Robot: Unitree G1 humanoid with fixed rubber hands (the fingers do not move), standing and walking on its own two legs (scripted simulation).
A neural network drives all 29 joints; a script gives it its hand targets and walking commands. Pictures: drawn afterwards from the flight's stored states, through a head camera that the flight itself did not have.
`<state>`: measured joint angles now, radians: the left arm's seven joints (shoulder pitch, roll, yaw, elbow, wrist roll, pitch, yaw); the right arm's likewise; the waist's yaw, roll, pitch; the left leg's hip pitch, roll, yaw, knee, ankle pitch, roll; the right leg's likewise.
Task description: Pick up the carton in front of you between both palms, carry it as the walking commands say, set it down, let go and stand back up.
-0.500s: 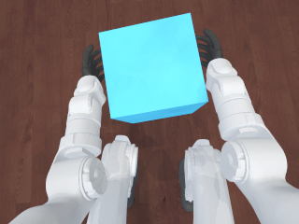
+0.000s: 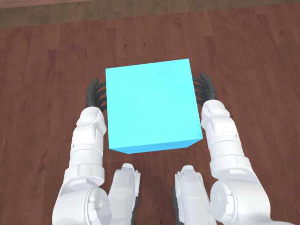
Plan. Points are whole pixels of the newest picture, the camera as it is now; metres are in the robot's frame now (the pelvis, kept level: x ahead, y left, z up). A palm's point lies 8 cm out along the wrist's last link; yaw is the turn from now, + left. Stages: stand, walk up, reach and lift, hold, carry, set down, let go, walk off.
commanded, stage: reach and lift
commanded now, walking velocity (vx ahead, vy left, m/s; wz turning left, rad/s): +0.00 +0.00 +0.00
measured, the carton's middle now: (153, 114) +0.44 +0.02 -0.12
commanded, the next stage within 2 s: hold in 1.96 s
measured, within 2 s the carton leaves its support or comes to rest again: neither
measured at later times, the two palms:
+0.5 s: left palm (68, 91) +0.39 +0.17 +0.12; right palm (241, 91) +0.40 -0.14 +0.11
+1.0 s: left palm (13, 54) +0.37 +0.16 +0.25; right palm out of the picture +0.36 -0.15 +0.25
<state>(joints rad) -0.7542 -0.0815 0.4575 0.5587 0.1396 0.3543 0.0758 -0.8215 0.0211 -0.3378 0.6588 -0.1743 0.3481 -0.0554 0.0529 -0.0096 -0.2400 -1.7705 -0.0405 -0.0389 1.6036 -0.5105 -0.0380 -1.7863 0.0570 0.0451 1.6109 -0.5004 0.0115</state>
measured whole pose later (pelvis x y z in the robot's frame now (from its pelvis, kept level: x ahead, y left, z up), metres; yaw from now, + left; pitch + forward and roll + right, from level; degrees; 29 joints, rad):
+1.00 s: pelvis +0.07 +0.01 +0.23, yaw +0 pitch -2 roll +0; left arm -0.29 -0.16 0.29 0.40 0.28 0.58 0.01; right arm -0.28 0.16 -0.27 0.40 -0.26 0.58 -0.01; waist 0.00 0.00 -0.06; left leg -0.22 -0.02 -0.06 0.50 -0.25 -0.01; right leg -0.22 0.02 0.06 0.50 -0.24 0.00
